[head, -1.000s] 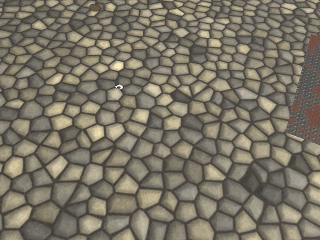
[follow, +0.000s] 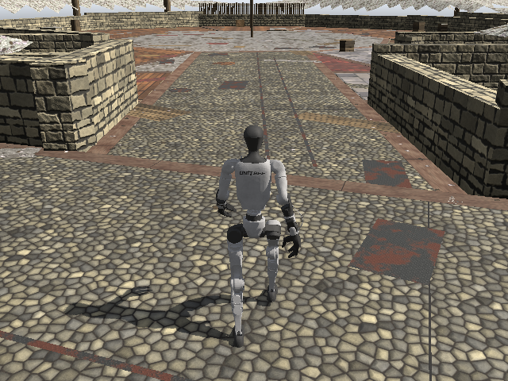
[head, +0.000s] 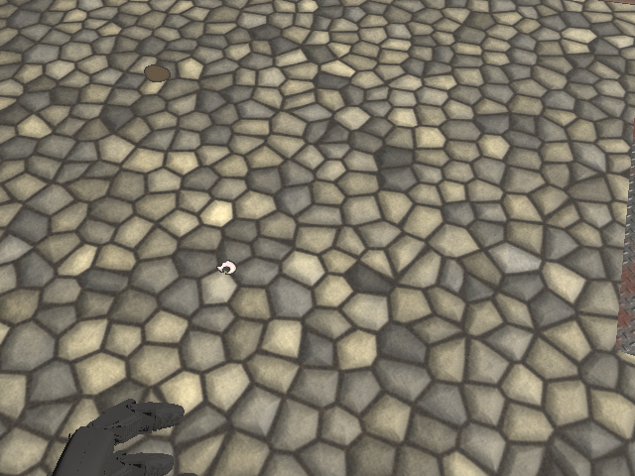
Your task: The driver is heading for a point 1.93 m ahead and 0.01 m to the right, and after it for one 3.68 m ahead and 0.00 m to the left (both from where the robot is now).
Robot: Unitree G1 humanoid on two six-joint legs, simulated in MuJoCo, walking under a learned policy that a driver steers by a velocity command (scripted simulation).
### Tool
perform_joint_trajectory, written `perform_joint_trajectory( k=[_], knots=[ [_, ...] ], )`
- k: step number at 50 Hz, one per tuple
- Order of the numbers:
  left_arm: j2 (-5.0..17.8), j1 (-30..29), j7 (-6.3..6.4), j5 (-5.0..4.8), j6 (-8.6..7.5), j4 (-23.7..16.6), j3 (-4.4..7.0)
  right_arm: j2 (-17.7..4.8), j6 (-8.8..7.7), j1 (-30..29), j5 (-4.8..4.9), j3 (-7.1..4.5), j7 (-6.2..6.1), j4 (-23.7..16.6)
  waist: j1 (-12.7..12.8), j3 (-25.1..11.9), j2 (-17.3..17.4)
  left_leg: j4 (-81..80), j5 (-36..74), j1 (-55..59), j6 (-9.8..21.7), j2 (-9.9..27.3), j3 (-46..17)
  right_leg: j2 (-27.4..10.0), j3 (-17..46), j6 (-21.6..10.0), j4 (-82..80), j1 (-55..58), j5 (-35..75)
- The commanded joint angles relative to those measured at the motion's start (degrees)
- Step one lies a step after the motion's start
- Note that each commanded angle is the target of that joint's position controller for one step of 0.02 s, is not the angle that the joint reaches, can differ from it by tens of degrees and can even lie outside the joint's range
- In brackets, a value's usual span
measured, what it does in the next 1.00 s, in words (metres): walks ahead: right foot, then left foot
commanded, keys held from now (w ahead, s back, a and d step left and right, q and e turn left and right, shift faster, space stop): w+shift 1.00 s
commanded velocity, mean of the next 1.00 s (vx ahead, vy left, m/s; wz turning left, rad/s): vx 0.99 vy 0.00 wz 0.00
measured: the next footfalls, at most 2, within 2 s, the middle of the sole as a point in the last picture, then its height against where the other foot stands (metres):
right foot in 0.08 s outside the picture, level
left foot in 0.54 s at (265, 357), level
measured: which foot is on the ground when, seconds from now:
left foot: down 0.00-0.06, up 0.08-0.52, down 0.54-0.98, up 1.00-1.00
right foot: up 0.00-0.06, down 0.08-0.56, up 0.58-0.98, down 1.00-1.00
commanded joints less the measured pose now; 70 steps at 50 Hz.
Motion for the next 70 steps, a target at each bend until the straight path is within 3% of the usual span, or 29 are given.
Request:
perform_joint_trajectory(
  k=[1, 3, 4, 5, 6, 7, 8, 11, 16, 23, 25, 27, 28, 29, 30, 32, 34, 39, 46, 49, 50, 51, 52, 53, 54, 57, 61, 66, 70],
  knots=[
    [4.9, -2.5, 1.31, 0.15, -0.83, -3.7, 1.28, -12.0, -0.49, -1.0, -0.45, -2.38, -0.94, -1.1, 5.4, 3.1, 7.1, 10.0, 63.7, -5.8, 6.5, 15.0, -0.4, 6.2, -4.0, -3.1, -2.5, 13.1, -6.4],
    [8.7, 18.3, 2.9, 0.03, -1.08, 2.5, 3.13, -14.6, 0.9, -3.0, -1.31, -3.07, -1.84, -0.4, 15.5, -8.2, 8.5, 35.2, 72.8, -9.7, 4.9, 14.7, 1.7, 9.0, -3.2, -5.3, -4.3, 35.6, -11.8],
    [12.6, 29.9, 3.93, 1.04, -1.21, 5.7, 4.54, -12.0, 1.02, -3.7, -1.47, -2.47, -1.88, -1.8, 19.5, -15.3, 4.8, 54.7, 54.6, -23.5, 4.8, 12.2, 1.9, -0.1, 7.1, -6.7, -3.0, 53.2, -23.7],
    [18.1, 30.7, 4.17, 2.75, -1.65, 6.1, 5.96, -1.6, 0.31, 1.2, 0.66, -0.21, -0.26, -4.8, 12.7, -22.5, -13.0, 77.4, -0.6, -48.0, 2.9, 1.2, -1.2, -18.2, 40.4, -12.8, -10.5, 69.6, -48.7],
    [15.0, 29.5, 3.59, 0.68, -1.49, 6.4, 5.67, -7.6, -0.53, -4.1, 0.61, -1.44, -0.2, -5.2, 14.9, -22.2, -9.0, 82.4, -5.4, -54.5, 4.8, -0.7, -7.9, -18.1, 56.3, -12.2, -22.4, 66.1, -53.4],
    [12.3, 23.8, 3.54, 0.67, -1.81, 7.5, 5.14, -9.0, -0.65, -11.6, 0.85, -1.92, -0.38, -7.4, 12.2, -8.8, -5.1, 81.6, 1.7, -59.1, 5.2, 3.5, -6.8, -15.5, 43.7, -10.4, -22.2, 56.8, -43.7],
    [9.4, 21.6, 3.3, 0.43, -2.32, 7.9, 4.57, -8.0, -0.92, -13.7, 0.42, -1.31, -0.12, -7.9, 10.6, -4.6, 0.2, 77.8, 4.9, -56.7, 5.2, 5.7, -6.2, -13.8, 35.6, -10.0, -22.9, 47.7, -33.9],
    [4.1, 19.9, 3.51, -0.04, -3.54, 10.4, 2.81, -4.6, 1.37, -12.3, -1.64, -0.36, 1.47, -7.6, 3.9, 0.6, -1.4, 70.8, 4.8, -49.5, 3.1, 9.2, -6.4, -7.9, 23.4, -7.3, -27.8, 31.5, -28.0],
    [5.5, 24.5, 2.66, -1.44, -5.4, 13.1, 2.91, -4.7, 2.29, -28.4, -1.87, 0.65, 2.41, -13.5, 5.2, 9.9, -0.1, 53.6, 16.5, -57.3, 0.2, 11.3, -0.3, -3.4, 11.7, -7.6, -36.0, 26.8, -12.9],
    [10.4, 31.0, 3.63, -1.96, -5.9, 17.0, 3.03, -5.8, 1.34, -36.4, -1.11, 1.16, 2.4, -15.4, 6.6, 6.0, -1.3, 30.5, 27.5, -42.4, 4.4, 2.9, 7.4, -5.2, 3.1, -4.0, -33.7, 44.8, 36.3],
    [13.2, 31.0, 4.78, -0.26, -4.43, 17.9, 3.52, -8.8, 1.51, -28.0, -1.32, -0.12, 1.16, -13.4, 1.8, -1.4, -5.6, 31.1, 16.9, -33.3, 5.9, -1.4, 7.3, -7.3, 2.8, -2.9, -18.1, 50.8, 56.0],
    [13.3, 27.5, 5.63, 1.0, -2.87, 17.4, 3.74, -13.9, 1.89, -4.5, -1.68, -2.59, -0.84, -6.4, -9.1, -12.1, -5.8, 31.7, 6.9, -8.4, 8.4, 1.7, 2.5, -5.8, 1.6, -2.3, 13.3, 40.1, 46.2],
    [3.0, 34.2, 4.36, -0.75, -3.32, 14.8, 1.6, -20.4, 1.66, -0.4, -3.68, -4.7, -1.68, -5.8, -3.0, -21.0, 10.5, 32.3, -6.5, 12.1, 14.5, 20.5, -23.2, 2.0, 2.4, -1.0, 40.3, 17.3, 1.1],
    [4.2, 34.5, 3.76, -2.56, -4.54, 14.8, 1.55, -18.4, 1.88, -1.2, -2.46, -4.78, -0.63, -5.7, -2.6, -27.7, 13.1, 17.6, -18.2, 16.6, 18.0, 26.2, -50.8, 9.3, 10.5, -1.3, 51.1, 4.6, -27.6],
    [7.1, 24.7, 4.33, -2.45, -4.74, 12.3, 2.2, -15.4, 1.6, -7.8, -1.97, -4.55, -0.32, -5.2, -1.3, -14.5, 6.8, 14.8, -15.3, 8.1, 15.3, 22.1, -41.9, 4.1, 11.1, -2.5, 51.0, -2.2, -20.7],
    [5.8, 19.0, 3.79, -1.61, -4.8, 11.0, 1.62, -9.1, 0.61, -12.6, -1.76, -3.18, 0.08, -4.0, 2.4, -3.2, -0.9, 12.4, -3.2, -10.9, 12.4, 18.1, -26.1, -0.3, 10.5, -2.6, 42.8, 1.4, -15.0],
    [3.2, 20.2, 2.58, 0.11, -2.78, 10.7, 0.94, -5.0, 0.03, -13.0, -1.36, -1.69, -0.15, -2.0, 7.0, 0.4, 1.2, 8.8, -2.8, -22.6, 10.2, 14.4, -18.5, -2.3, 10.7, -1.2, 38.1, 6.8, -15.3],
    [2.5, 4.8, 0.96, 0.67, -1.82, 4.0, -0.42, -6.9, -2.02, -9.5, 0.22, -1.96, 0.55, 0.1, 6.7, 9.6, 2.0, 0.2, 11.0, -29.5, 9.8, 8.8, -5.8, -5.0, 3.9, 1.7, 17.6, 1.2, -3.0],
    [5.0, -1.8, 1.19, -0.15, -2.62, 2.1, -0.43, -12.4, -2.26, -3.3, 0.65, -2.51, -0.33, 2.9, 5.6, 5.1, 3.7, 2.6, 57.8, -9.8, 6.2, 11.5, 1.4, 3.5, -3.3, -2.3, -5.0, 15.0, 7.1],
    [10.3, 22.0, 3.37, -0.06, -2.28, 9.0, 2.29, -15.6, 0.46, -5.5, -1.69, -3.26, -2.21, 3.3, 17.7, -8.7, 7.6, 36.4, 71.6, -9.1, 4.5, 12.8, 2.8, 7.7, -1.9, -4.9, -5.0, 38.2, -7.5],
    [14.1, 32.6, 4.43, 0.72, -1.96, 11.4, 3.79, -12.5, 0.68, -5.7, -2.22, -2.66, -2.25, 2.4, 21.0, -14.6, 5.5, 56.2, 56.1, -20.3, 4.7, 10.4, 2.5, -0.6, 6.8, -6.3, -1.8, 52.1, -19.9],
    [19.5, 31.7, 4.48, 2.41, -2.25, 11.5, 5.48, -1.0, 0.05, 2.9, 0.73, -0.17, -0.37, -0.2, 11.8, -22.4, -15.3, 82.6, -2.8, -46.0, 2.3, -0.8, -0.3, -19.3, 41.2, -15.4, -9.1, 69.9, -36.7],
    [15.5, 30.0, 3.57, 0.43, -1.93, 11.6, 5.38, -7.9, -0.99, -2.9, 1.21, -1.38, -0.77, -0.9, 14.4, -23.3, -8.6, 86.7, -5.9, -53.0, 4.1, -1.3, -7.3, -18.0, 54.3, -14.4, -19.8, 68.5, -38.3],
    [12.9, 24.1, 3.48, 0.31, -2.59, 12.2, 4.93, -8.7, -1.28, -11.1, 1.51, -1.59, -1.14, -3.4, 12.2, -10.7, -4.8, 84.2, 1.1, -57.2, 4.6, 2.9, -6.7, -15.5, 41.7, -12.2, -20.2, 59.3, -29.0],
    [9.4, 22.2, 3.2, 0.29, -3.15, 12.9, 4.33, -8.0, -1.44, -14.1, 0.79, -1.18, -1.03, -4.1, 10.8, -6.0, 1.5, 80.1, 3.6, -55.3, 4.7, 4.8, -6.2, -13.5, 34.2, -11.1, -20.9, 50.3, -20.4],
    [3.0, 21.5, 3.67, -0.18, -4.16, 15.8, 2.21, -4.0, 1.02, -14.0, -1.34, -0.28, 0.74, -4.7, 4.5, -0.2, 0.4, 72.6, 3.9, -48.0, 3.3, 8.1, -6.7, -7.4, 21.7, -7.4, -25.7, 33.7, -17.0],
    [5.3, 24.4, 3.3, -1.42, -5.67, 17.5, 2.56, -3.8, 2.07, -26.8, -2.19, 0.78, 2.05, -10.3, 4.8, 8.0, -0.6, 58.3, 10.5, -54.8, 0.5, 10.7, -1.1, -4.2, 13.0, -7.9, -33.4, 28.1, -9.0],
    [7.6, 29.0, 3.02, -2.8, -6.68, 19.1, 2.7, -3.7, 1.47, -36.3, -0.34, 1.88, 2.95, -13.0, 7.8, 7.3, 0.6, 35.2, 30.5, -42.0, 2.4, 5.5, 6.5, -2.3, 5.0, -5.2, -39.9, 32.7, 15.2],
    [12.5, 30.6, 4.45, -0.87, -5.1, 20.3, 3.45, -8.3, 0.84, -31.0, -1.33, 0.39, 1.13, -12.4, 3.3, 0.6, -4.5, 30.3, 19.3, -34.8, 5.4, -0.4, 7.4, -6.7, 2.9, -3.1, -22.5, 48.8, 51.7]
  ],
)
